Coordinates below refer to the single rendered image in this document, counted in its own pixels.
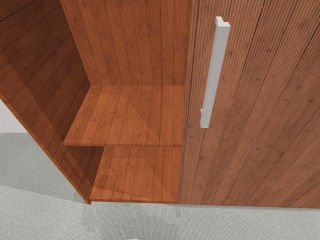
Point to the wardrobe door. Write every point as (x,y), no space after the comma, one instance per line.
(262,145)

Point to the handle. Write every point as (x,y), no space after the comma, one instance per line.
(216,61)

